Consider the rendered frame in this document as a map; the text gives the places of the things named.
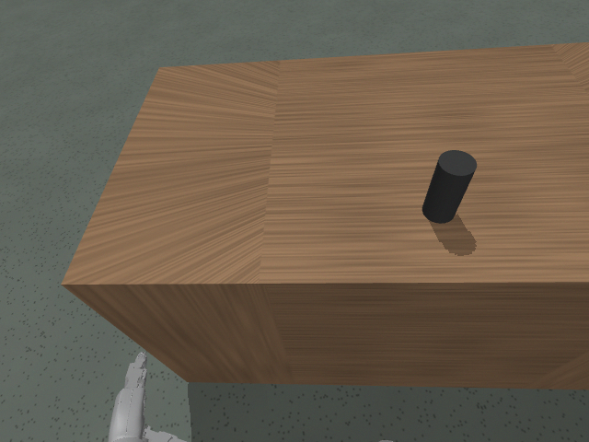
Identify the can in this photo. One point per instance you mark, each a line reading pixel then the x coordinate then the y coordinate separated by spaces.
pixel 452 175

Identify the left robot hand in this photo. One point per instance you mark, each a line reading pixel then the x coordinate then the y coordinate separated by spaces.
pixel 128 413

